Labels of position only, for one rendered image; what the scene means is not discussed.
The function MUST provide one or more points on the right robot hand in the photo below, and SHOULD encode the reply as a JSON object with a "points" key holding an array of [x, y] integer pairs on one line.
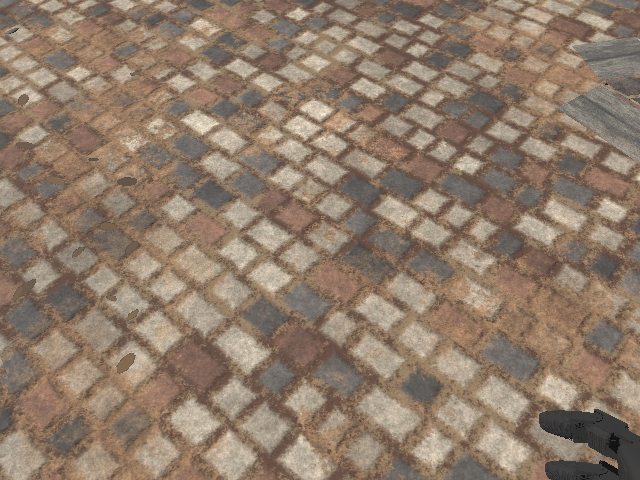
{"points": [[603, 433]]}

